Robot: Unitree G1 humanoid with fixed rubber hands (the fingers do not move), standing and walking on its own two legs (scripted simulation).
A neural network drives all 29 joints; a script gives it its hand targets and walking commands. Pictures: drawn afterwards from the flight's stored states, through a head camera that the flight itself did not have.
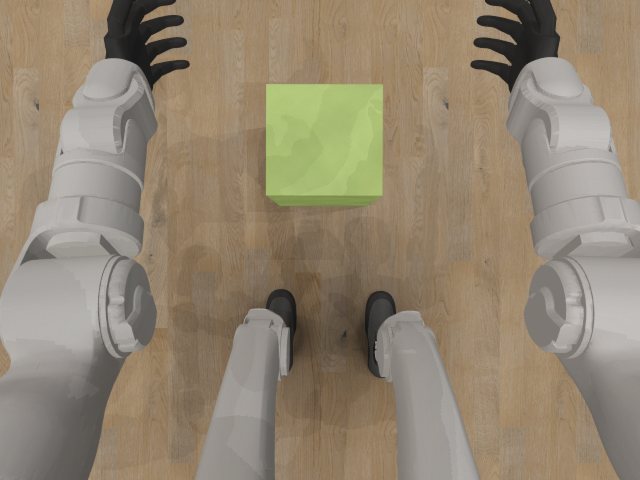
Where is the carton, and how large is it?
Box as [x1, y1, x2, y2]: [266, 84, 382, 205]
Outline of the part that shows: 266,84 267,196 280,205 367,205 381,195 382,84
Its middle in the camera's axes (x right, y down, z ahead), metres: +0.01 -0.18 +0.83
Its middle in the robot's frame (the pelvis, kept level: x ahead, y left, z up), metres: +0.54 +0.02 -0.52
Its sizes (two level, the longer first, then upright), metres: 0.210 0.200 0.250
